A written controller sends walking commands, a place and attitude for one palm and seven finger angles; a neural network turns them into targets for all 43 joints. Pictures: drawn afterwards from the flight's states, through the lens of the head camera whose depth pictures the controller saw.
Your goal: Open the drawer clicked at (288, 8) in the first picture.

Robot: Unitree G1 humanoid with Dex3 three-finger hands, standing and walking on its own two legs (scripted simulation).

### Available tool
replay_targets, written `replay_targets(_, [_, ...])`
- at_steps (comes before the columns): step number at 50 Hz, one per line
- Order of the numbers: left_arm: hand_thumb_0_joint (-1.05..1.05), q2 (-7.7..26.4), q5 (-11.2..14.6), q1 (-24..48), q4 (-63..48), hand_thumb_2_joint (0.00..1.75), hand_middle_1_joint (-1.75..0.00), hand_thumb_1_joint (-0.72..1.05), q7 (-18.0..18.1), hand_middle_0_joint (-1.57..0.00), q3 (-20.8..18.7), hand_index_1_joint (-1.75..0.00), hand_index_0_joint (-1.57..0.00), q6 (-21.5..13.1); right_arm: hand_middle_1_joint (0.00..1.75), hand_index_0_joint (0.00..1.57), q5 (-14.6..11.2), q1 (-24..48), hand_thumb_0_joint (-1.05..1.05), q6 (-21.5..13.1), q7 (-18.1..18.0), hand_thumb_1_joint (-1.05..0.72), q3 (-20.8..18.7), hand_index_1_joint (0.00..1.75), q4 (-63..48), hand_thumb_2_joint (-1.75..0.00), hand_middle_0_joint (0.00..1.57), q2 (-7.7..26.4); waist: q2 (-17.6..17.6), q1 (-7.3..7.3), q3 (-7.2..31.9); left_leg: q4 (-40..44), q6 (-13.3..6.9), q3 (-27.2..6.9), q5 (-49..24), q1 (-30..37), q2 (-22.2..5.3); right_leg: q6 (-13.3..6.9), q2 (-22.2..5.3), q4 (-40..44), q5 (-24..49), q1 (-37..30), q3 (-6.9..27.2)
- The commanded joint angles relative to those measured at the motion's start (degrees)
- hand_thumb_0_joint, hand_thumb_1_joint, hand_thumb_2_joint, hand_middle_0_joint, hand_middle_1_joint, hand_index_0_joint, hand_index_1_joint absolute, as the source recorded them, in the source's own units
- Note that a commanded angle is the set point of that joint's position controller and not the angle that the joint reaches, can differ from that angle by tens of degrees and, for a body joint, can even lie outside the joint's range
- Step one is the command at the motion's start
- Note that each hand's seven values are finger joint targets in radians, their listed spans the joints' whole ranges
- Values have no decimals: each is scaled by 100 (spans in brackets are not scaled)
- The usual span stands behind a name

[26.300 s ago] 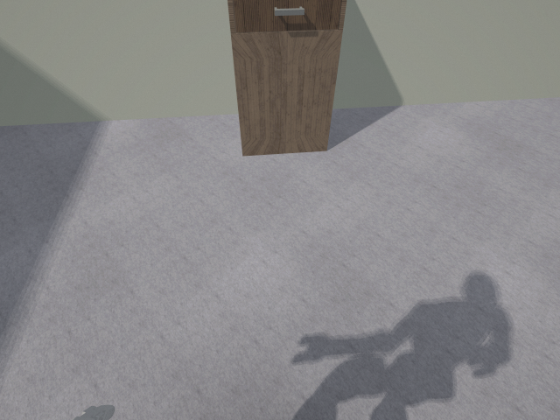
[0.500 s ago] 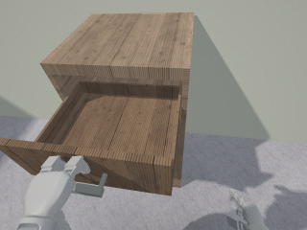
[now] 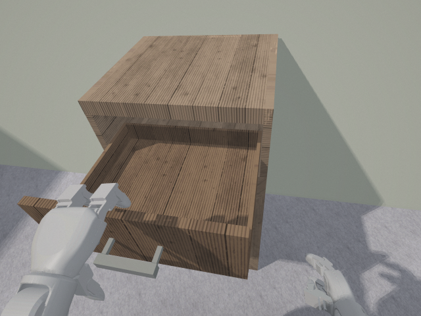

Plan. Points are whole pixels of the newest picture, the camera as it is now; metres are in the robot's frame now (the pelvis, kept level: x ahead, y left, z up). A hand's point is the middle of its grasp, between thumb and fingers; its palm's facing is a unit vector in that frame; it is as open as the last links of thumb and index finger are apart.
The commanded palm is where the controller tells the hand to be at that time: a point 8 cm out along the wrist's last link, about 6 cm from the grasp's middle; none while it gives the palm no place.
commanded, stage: lift the hand off the handle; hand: left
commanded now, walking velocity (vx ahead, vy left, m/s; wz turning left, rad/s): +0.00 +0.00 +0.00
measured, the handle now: (130, 256) +0.22 +0.21 +0.01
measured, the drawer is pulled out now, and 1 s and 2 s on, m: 0.29 0.29 0.29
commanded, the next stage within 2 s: draw the hand back to the body in 0.28 s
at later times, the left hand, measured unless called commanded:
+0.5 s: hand (93, 241) +0.18 +0.20 +0.15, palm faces +0.10 -0.10 -0.99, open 13.8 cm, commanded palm +0.14 +0.21 +0.21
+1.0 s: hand (70, 240) +0.17 +0.24 +0.15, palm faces +0.07 -0.08 -0.99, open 13.8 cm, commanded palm +0.14 +0.24 +0.20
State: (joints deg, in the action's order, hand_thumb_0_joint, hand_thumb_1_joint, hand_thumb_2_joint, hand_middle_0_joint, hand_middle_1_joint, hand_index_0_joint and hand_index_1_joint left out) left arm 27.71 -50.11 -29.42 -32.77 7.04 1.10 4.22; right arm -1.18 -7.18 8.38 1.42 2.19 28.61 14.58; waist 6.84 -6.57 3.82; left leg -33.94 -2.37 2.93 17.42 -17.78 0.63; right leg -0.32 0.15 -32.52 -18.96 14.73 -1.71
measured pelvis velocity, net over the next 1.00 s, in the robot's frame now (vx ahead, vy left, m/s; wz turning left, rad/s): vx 0.00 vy -0.01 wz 0.02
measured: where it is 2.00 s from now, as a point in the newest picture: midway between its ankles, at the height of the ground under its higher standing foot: outside the picture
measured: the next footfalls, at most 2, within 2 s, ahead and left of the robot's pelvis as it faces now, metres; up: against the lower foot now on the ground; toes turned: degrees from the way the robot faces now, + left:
none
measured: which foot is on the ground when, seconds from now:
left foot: down 0.00-1.00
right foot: down 0.00-1.00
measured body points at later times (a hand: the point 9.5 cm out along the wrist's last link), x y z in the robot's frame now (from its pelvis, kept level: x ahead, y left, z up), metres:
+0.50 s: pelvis +0.00 -0.02 +0.01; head -0.01 -0.07 +0.45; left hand +0.16 +0.20 +0.20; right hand +0.23 -0.21 -0.08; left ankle +0.01 +0.09 -0.73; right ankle -0.02 -0.12 -0.73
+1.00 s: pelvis +0.00 -0.01 +0.01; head +0.00 -0.05 +0.45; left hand +0.16 +0.24 +0.20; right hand +0.23 -0.22 -0.08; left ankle +0.01 +0.09 -0.73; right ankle -0.02 -0.12 -0.73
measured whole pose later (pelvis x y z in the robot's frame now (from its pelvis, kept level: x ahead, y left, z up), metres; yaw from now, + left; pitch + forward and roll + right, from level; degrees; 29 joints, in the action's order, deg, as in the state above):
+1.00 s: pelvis +0.00 -0.01 +0.01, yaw +1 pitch +0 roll -1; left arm 35.5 -41.2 -32.8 -33.6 1.4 -10.8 -0.7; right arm -1.8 -8.0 7.1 -0.9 1.5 28.9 16.7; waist 6.8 -5.7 1.4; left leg -31.2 -1.6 1.5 15.9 -15.7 0.0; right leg -1.0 1.0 -28.3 -17.1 11.6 -3.1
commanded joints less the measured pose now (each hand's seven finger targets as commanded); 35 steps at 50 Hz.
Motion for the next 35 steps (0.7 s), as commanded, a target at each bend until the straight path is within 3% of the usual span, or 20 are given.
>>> replay_targets(1, [0, 865, 79, 587, -1256, 30, -120, -50, -139, -30, -610, -120, -30, 189, 30, 20, -34, 1056, 0, -289, -8, -90, -113, 30, -1084, -90, 20, 490, -191, 43, 520, 731, 119, -365, -1410, 802, -337, -113, -34, 649, 896, 9, -68])
replay_targets(4, [0, 1100, 176, 661, -1394, 30, -120, -50, -266, -30, -794, -120, -30, 201, 30, 20, -64, 1099, 0, -259, -37, -90, -102, 30, -1145, -90, 20, 541, -384, 64, 411, 791, 114, -325, -1505, 871, -360, -56, -76, 794, 1083, -85, -40])
replay_targets(5, [0, 1273, 252, 713, -1418, 30, -120, -50, -269, -30, -1056, -120, -30, 227, 30, 20, -113, 1275, 0, -289, -45, -90, -84, 30, -1126, -90, 20, 562, -281, 66, 398, 809, 144, -381, -1409, 861, -406, -94, -28, 801, 993, -149, 31])
replay_targets(6, [0, 1090, 214, 682, -1519, 30, -120, -50, -333, -30, -857, -120, -30, 195, 30, 20, -50, 1128, 0, -277, -26, -90, -71, 30, -1125, -90, 20, 512, -264, 11, 490, 818, 114, -356, -1505, 900, -349, -97, -38, 808, 1019, -183, -54])
replay_targets(8, [0, 1255, 285, 618, -1487, 30, -120, -50, -364, -30, -1062, -120, -30, 173, 30, 20, -56, 1115, 0, -265, -38, -90, -122, 30, -1089, -90, 20, 555, -321, 29, 391, 834, 120, -327, -1625, 936, -353, -79, -40, 880, 1197, -229, -35])
replay_targets(10, [0, 1163, 442, 453, -1514, 30, -120, -50, -390, -30, -1114, -120, -30, 245, 30, 20, -140, 1310, 0, -321, -3, -90, -88, 30, -1156, -90, 20, 544, -245, 53, 331, 812, 145, -350, -1604, 947, -373, -80, -40, 888, 1250, -223, 18])
replay_targets(13, [0, 951, 438, 337, -1236, 30, -120, -50, -546, -30, -887, -120, -30, 210, 30, 20, -84, 1139, 0, -247, 49, -90, -131, 30, -1035, -90, 20, 570, -543, 103, 60, 888, 122, -286, -1485, 839, -311, -46, -31, 970, 1182, -142, -81])
replay_targets(16, [0, 1036, 400, 426, -1636, 30, -120, -50, -510, -30, -914, -120, -30, 146, 30, 20, -78, 1112, 0, -309, 45, -90, -105, 30, -1157, -90, 20, 571, -434, 44, 505, 803, 100, -281, -1493, 935, -295, -60, -51, 926, 1188, -256, -35])
replay_targets(18, [0, 1132, 338, 440, -1477, 30, -120, -50, -472, -30, -986, -120, -30, 103, 30, 20, -52, 1075, 0, -274, 4, -90, -138, 30, -1106, -90, 20, 599, -505, 68, 342, 786, 93, -257, -1445, 947, -282, -51, -70, 1001, 1199, -166, 11])
replay_targets(20, [0, 1419, 368, 634, -1567, 30, -120, -50, -374, -30, -1308, -120, -30, 73, 30, 20, -105, 1244, 0, -346, -38, -90, -113, 30, -1117, -90, 20, 611, -397, 84, 342, 724, 111, -291, -1287, 973, -296, -84, -76, 1046, 1156, -151, 187])
replay_targets(21, [0, 1385, 328, 557, -1487, 30, -120, -50, -385, -30, -1281, -120, -30, 15, 30, 20, -34, 1058, 0, -342, -53, -90, -96, 30, -1098, -90, 20, 565, -486, 29, 462, 683, 75, -259, -1348, 993, -234, -72, -118, 1038, 1209, -223, 95])
replay_targets(22, [0, 1534, 338, 485, -1255, 30, -120, -50, -361, -30, -1462, -120, -30, -1, 30, 20, -45, 1071, 0, -336, -83, -90, -107, 30, -1030, -90, 20, 586, -522, 69, 275, 701, 93, -256, -1337, 947, -237, -62, -146, 1068, 1270, -175, 140])
replay_targets(23, [0, 1502, 384, 415, -1129, 30, -120, -50, -382, -30, -1486, -120, -30, -38, 30, 20, -34, 1059, 0, -307, -99, -90, -130, 30, -1002, -90, 20, 588, -586, 53, 207, 693, 77, -256, -1285, 942, -202, -51, -133, 1105, 1235, -160, 133])
replay_targets(25, [0, 1673, 585, 520, -1170, 30, -120, -50, -375, -30, -1737, -120, -30, -86, 30, 20, -117, 1234, 0, -378, -124, -90, -126, 30, -1015, -90, 20, 613, -350, 99, 183, 681, 102, -287, -1135, 971, -206, -66, -115, 1158, 1142, -142, 267])
replay_targets(28, [0, 1536, 708, 527, -980, 30, -120, -50, -484, -30, -1560, -120, -30, -239, 30, 20, -56, 1058, 0, -404, -184, -90, -159, 30, -977, -90, 20, 608, -462, 140, 83, 671, 58, -255, -1130, 989, -148, 10, -174, 1214, 1095, -54, 135])
replay_targets(30, [0, 1695, 864, 472, -1003, 30, -120, -50, -496, -30, -1769, -120, -30, -276, 30, 20, -115, 1201, 0, -492, -219, -90, -148, 30, -1001, -90, 20, 640, -397, 152, 100, 647, 82, -282, -1036, 994, -165, -1, -153, 1234, 1086, -62, 242])
replay_targets(31, [0, 1642, 807, 539, -1016, 30, -120, -50, -546, -30, -1661, -120, -30, -338, 30, 20, -50, 1032, 0, -485, -220, -90, -127, 30, -992, -90, 20, 617, -384, 119, 239, 640, 53, -276, -1104, 1003, -131, 2, -177, 1203, 1046, -93, 131])
replay_targets(33, [0, 1627, 797, 372, -969, 30, -120, -50, -551, -30, -1659, -120, -30, -424, 30, 20, -26, 989, 0, -489, -242, -90, -179, 30, -983, -90, 20, 657, -543, 134, 132, 621, 51, -266, -1190, 987, -142, 26, -198, 1203, 1233, -45, 132])
replay_targets(35, [0, 1927, 908, 288, -1122, 30, -120, -50, -467, -30, -2036, -120, -30, -444, 30, 20, -91, 1116, 0, -551, -264, -90, -169, 30, -1019, -90, 20, 704, -451, 114, 253, 570, 97, -287, -1174, 966, -174, -1, -180, 1144, 1372, -137, 238])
